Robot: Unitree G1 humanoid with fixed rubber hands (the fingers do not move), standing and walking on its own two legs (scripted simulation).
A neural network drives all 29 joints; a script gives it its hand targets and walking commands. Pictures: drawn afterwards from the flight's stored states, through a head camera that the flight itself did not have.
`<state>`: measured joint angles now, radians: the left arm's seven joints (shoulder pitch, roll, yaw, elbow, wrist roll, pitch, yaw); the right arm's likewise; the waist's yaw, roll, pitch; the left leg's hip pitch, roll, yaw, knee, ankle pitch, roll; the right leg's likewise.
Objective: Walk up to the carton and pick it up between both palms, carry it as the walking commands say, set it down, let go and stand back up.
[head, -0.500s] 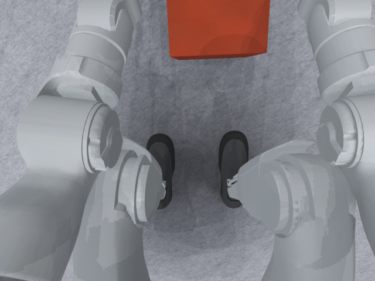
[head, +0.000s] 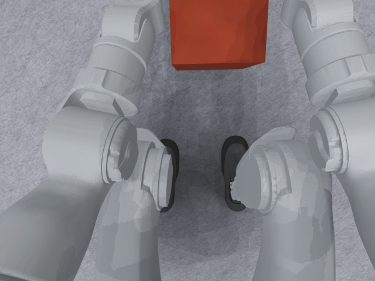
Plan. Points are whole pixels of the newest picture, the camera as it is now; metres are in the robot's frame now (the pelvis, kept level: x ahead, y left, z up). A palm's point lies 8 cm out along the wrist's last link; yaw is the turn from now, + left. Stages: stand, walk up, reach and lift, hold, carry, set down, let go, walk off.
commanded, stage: reach and lift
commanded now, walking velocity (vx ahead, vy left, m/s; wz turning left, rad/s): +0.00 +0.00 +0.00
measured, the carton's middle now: (213, 15) +0.54 -0.03 -0.23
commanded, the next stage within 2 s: none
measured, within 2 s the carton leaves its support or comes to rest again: neither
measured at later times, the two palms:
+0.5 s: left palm out of the picture +0.55 +0.08 -0.07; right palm out of the picture +0.55 -0.14 -0.08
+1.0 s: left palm out of the picture +0.52 +0.08 +0.00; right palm out of the picture +0.53 -0.14 -0.01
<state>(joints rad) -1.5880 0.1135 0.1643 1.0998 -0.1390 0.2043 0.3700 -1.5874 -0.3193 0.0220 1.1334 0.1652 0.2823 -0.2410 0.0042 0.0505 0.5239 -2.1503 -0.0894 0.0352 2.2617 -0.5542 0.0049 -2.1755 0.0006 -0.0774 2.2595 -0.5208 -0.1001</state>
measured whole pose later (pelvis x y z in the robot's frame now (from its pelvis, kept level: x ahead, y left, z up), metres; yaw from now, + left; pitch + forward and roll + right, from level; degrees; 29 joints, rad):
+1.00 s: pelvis -0.02 +0.01 +0.06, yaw -1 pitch +16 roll +1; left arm -1.46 0.04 0.22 0.93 -0.09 0.34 0.49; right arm -1.49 -0.23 -0.05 0.98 0.05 0.45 -0.32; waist 0.00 0.04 0.52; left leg -1.85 -0.09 0.03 2.11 -0.55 0.00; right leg -1.87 0.03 -0.05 2.10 -0.52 -0.06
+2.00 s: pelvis -0.04 +0.01 +0.16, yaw -1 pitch +8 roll +1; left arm -1.38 0.01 0.25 0.91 -0.03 0.40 0.50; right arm -1.38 -0.18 -0.09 0.96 0.04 0.48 -0.33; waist 0.00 0.03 0.52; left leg -1.42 -0.10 0.00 1.78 -0.49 0.00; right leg -1.44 0.04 -0.02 1.77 -0.46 -0.04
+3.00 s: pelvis -0.03 +0.01 +0.28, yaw -1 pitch -1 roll +0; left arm -1.18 -0.06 0.26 0.91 0.01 0.41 0.50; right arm -1.17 -0.10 -0.10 0.96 0.00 0.49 -0.33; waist 0.00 0.02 0.45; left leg -0.91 -0.10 -0.04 1.31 -0.38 0.01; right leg -0.92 0.04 -0.01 1.30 -0.36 -0.03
